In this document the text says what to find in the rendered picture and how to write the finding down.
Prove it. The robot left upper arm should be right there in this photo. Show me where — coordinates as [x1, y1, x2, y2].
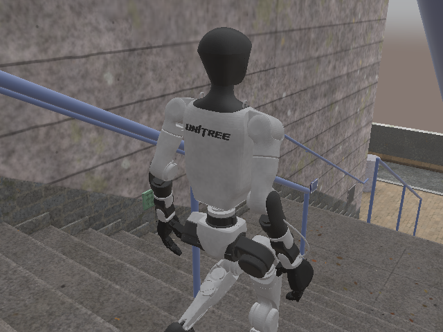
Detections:
[150, 98, 197, 181]

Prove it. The robot right upper arm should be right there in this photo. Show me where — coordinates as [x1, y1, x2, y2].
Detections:
[246, 109, 284, 215]

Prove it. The robot right forearm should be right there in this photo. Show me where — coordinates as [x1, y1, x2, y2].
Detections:
[259, 191, 302, 269]

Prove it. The left robot hand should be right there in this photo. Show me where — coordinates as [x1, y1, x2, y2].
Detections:
[156, 215, 184, 256]

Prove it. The right robot hand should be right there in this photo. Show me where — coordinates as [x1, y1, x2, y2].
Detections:
[275, 259, 314, 302]

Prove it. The humanoid robot torso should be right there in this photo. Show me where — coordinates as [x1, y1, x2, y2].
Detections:
[183, 92, 257, 262]

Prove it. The humanoid robot head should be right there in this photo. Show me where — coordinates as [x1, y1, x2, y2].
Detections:
[193, 27, 252, 113]

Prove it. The robot left forearm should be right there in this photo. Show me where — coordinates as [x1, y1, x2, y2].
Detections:
[149, 172, 175, 223]

